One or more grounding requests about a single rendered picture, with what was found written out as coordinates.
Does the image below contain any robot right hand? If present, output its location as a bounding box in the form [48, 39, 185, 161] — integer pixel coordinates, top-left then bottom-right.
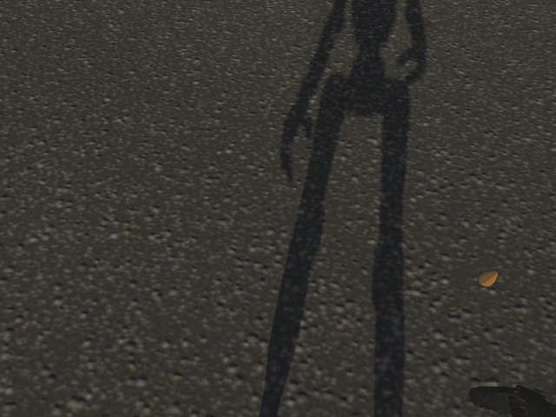
[469, 385, 556, 417]

